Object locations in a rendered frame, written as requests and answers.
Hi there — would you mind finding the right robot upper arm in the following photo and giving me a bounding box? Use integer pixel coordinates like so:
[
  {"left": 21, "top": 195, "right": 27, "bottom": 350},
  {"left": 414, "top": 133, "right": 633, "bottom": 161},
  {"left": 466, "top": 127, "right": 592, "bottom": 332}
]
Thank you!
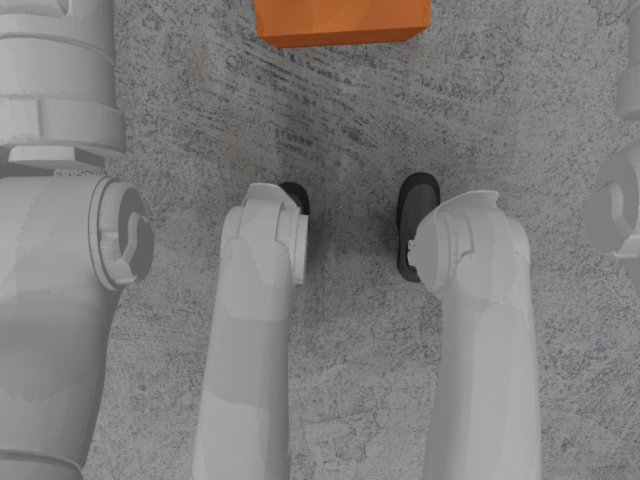
[{"left": 584, "top": 139, "right": 640, "bottom": 300}]

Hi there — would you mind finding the robot left shin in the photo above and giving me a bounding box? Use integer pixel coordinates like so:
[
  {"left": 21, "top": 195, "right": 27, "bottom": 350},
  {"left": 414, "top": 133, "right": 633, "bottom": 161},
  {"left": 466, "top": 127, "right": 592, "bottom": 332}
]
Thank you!
[{"left": 220, "top": 183, "right": 297, "bottom": 260}]

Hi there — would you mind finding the carton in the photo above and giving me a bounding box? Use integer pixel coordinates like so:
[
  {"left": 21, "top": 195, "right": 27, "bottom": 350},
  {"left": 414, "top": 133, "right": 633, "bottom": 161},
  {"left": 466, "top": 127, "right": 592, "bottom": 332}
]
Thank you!
[{"left": 254, "top": 0, "right": 431, "bottom": 49}]

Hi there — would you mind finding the left robot upper arm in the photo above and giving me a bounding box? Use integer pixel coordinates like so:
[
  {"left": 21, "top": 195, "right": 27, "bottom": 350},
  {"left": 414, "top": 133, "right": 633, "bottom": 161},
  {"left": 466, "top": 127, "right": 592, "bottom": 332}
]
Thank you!
[{"left": 0, "top": 176, "right": 154, "bottom": 480}]

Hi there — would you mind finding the robot left forearm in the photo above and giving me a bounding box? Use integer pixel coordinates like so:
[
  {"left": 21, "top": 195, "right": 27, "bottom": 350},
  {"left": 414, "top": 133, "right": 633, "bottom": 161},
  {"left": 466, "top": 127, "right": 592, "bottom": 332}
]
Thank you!
[{"left": 0, "top": 0, "right": 127, "bottom": 179}]

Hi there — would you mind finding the robot left thigh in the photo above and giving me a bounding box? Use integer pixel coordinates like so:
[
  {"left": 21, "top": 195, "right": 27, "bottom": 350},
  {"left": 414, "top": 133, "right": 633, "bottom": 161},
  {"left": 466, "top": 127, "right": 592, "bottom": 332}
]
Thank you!
[{"left": 189, "top": 199, "right": 309, "bottom": 480}]

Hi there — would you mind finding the robot right forearm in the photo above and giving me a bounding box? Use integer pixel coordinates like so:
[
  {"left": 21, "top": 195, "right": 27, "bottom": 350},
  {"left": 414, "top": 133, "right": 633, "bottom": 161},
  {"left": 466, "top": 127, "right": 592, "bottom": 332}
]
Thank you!
[{"left": 616, "top": 0, "right": 640, "bottom": 121}]

